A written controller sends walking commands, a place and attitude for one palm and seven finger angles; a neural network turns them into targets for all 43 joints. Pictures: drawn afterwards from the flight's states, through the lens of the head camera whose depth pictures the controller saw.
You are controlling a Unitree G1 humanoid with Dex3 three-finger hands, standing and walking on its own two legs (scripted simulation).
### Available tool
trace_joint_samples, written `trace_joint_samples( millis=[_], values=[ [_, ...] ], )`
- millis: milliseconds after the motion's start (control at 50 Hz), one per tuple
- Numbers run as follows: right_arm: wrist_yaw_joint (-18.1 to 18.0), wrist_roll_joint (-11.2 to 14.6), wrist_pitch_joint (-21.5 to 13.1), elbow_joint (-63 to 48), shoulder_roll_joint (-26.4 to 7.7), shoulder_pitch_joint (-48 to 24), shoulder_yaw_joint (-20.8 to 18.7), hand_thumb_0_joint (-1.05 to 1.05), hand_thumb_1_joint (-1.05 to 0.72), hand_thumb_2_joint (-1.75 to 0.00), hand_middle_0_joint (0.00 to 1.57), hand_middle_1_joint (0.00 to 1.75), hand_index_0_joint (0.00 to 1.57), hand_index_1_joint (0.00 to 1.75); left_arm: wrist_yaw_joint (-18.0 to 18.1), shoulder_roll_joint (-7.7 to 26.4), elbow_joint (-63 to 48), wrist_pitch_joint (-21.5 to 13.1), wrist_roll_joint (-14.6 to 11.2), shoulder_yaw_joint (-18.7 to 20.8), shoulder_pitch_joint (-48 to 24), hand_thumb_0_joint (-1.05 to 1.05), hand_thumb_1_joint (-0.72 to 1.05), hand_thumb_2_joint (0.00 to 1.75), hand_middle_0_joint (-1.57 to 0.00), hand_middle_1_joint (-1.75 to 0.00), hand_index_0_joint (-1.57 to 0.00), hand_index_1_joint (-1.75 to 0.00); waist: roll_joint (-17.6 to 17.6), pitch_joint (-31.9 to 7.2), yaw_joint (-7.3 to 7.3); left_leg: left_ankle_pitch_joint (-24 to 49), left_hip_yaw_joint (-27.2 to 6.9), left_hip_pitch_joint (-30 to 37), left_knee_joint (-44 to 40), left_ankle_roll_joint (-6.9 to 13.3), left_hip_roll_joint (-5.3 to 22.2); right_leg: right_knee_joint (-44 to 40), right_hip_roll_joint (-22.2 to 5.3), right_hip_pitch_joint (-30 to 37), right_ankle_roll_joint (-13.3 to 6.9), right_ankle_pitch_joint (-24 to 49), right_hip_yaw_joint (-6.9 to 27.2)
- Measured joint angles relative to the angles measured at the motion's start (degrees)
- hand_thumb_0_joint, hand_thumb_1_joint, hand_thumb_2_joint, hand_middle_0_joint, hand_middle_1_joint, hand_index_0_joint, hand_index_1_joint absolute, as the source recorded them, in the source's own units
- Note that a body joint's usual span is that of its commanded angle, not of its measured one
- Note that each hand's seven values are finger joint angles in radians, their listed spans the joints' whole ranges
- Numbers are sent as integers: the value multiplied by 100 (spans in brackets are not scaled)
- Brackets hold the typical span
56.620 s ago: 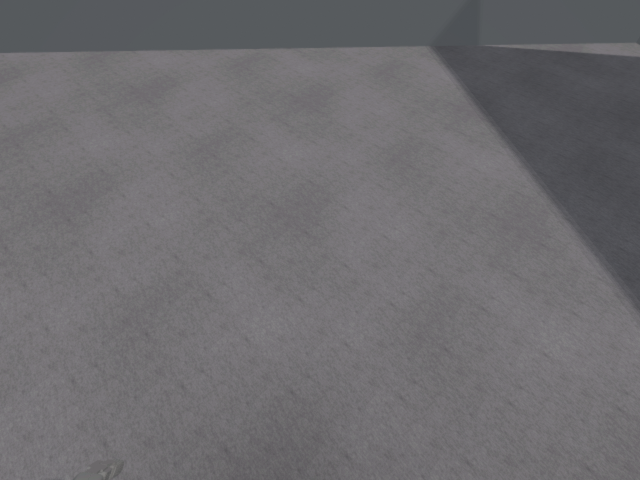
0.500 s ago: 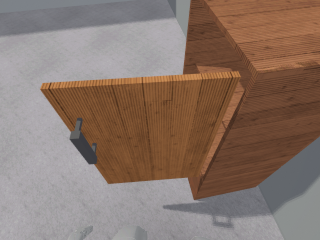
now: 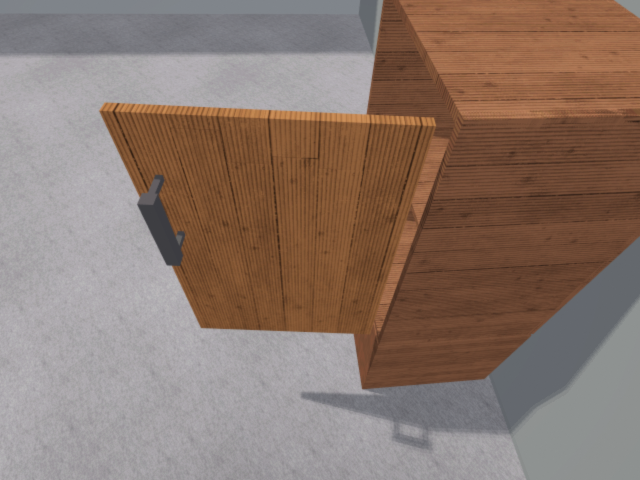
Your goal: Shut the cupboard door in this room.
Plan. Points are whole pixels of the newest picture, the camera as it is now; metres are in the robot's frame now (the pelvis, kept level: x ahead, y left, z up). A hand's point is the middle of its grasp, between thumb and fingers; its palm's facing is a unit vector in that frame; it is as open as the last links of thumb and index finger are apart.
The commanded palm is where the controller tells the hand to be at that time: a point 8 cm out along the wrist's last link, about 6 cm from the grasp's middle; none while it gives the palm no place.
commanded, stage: come to a stop and stand still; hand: left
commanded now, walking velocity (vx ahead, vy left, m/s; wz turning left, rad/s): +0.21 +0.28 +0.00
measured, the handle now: (166, 222) +0.45 +0.26 +0.03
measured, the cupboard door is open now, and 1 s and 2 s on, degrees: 83 83 83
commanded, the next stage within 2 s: look again from close up in 0.92 s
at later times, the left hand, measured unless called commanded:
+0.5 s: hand out of the picture -0.02 +0.23 -0.18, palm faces +0.05 -0.98 -0.21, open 7.4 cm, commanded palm none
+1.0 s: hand out of the picture +0.00 +0.22 -0.17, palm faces +0.01 -0.99 -0.16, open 7.3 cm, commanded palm none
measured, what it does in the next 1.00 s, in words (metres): steps on the spot: left foot, then right foot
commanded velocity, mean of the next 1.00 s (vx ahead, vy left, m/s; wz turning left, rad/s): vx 0.03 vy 0.03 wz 0.00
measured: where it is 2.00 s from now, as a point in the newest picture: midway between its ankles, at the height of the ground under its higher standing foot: outside the picture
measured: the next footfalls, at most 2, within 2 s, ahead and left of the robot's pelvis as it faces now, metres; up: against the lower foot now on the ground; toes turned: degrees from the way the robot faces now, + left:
left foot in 0.36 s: +0.05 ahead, +0.14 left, +0.00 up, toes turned +4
right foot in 0.60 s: +0.06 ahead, -0.05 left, +0.00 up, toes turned +0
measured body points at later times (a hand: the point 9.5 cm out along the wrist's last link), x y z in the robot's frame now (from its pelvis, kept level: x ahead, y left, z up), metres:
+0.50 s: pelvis -0.01 +0.04 +0.01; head +0.00 +0.06 +0.45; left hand -0.02 +0.28 -0.16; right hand +0.04 -0.19 -0.14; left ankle +0.01 +0.13 -0.73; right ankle -0.04 -0.10 -0.70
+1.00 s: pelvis +0.00 +0.06 +0.01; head +0.01 +0.07 +0.46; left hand +0.00 +0.27 -0.15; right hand -0.03 -0.15 -0.15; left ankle +0.01 +0.13 -0.73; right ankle -0.01 -0.07 -0.73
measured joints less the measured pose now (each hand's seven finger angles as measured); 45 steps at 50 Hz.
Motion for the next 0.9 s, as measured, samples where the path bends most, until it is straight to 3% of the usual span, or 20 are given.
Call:
trace_joint_samples(
  millis=[80,180,260,340,380,400,480,560,620,680,780,900],
  values=[
    [84,-14,206,163,-264,91,-72,1,-91,-90,20,30,20,29,-5,-359,161,-133,60,-96,165,0,91,90,-20,-30,-20,-29,358,-66,96,-1002,-306,-404,1340,4,-162,8,81,67,-11,24,-41],
    [227,-34,159,148,-325,244,-106,1,-91,-90,19,30,20,29,-13,-546,232,-213,89,-139,513,0,90,90,-20,-30,-20,-30,236,-156,115,-593,-72,-664,2349,-75,-289,-482,-85,302,9,333,21],
    [243,-4,143,120,-285,291,-103,1,-91,-90,19,30,20,29,3,-534,264,-239,125,-120,604,0,90,90,-21,-30,-20,-30,100,-125,170,-647,69,-442,1775,-115,-257,-563,-196,339,79,376,-1],
    [185,35,4,87,-205,247,-40,1,-91,-90,19,30,20,29,23,-435,284,-175,106,-82,637,0,90,90,-21,-30,-20,-30,12,-81,221,-207,107,262,116,-78,-249,-124,-234,127,225,148,34],
    [140,17,-96,105,-102,181,-9,1,-91,-90,19,30,20,29,33,-336,327,-87,67,-58,570,0,90,90,-21,-30,-20,-30,-84,-28,197,-106,129,304,21,273,-299,427,-251,-119,130,-273,85],
    [123,0,-119,118,-23,150,25,1,-91,-90,19,30,20,29,52,-281,354,-27,62,-48,516,0,90,90,-21,-30,-20,-30,-153,-1,207,-173,178,293,99,337,-318,795,-232,-271,54,-617,107],
    [3,-28,-165,205,226,131,138,0,-92,-90,20,30,20,29,58,-171,432,50,49,-55,277,0,91,90,-20,-30,-20,-30,-202,-5,145,-60,269,500,-243,372,-366,1835,-77,-728,-121,-835,-70],
    [-41,-21,-164,367,211,153,166,0,-94,-90,20,30,20,29,47,-227,374,-34,25,-106,81,0,91,90,-20,-30,-20,-29,-137,-60,93,123,317,651,-580,436,-480,1147,22,-572,-142,-513,-252],
    [-41,22,-164,506,212,197,187,0,-94,-90,20,30,20,29,66,-294,375,-141,32,-151,-8,0,91,90,-20,-30,-20,-29,-128,-100,89,72,367,643,-502,425,-568,128,70,-201,-196,330,-240],
    [-29,37,-119,655,155,244,184,1,-94,-90,20,30,20,29,72,-442,474,-206,24,-228,-24,0,91,90,-20,-30,-20,-29,83,-147,21,79,312,755,-596,387,-484,-98,170,-25,-258,400,-295],
    [-16,31,-181,817,235,393,245,1,-94,-90,20,30,20,29,71,-428,610,-206,-4,-260,20,1,93,90,-20,-30,-20,-29,58,-196,-59,183,350,885,-868,388,-428,-459,250,123,-255,523,-257],
    [-31,45,-207,1003,367,592,305,1,-92,-90,20,30,20,29,86,-460,708,-189,-20,-276,49,1,92,90,-20,-30,-20,-30,17,-167,-52,229,357,952,-1011,413,-435,-668,256,217,-225,618,-252]
  ],
)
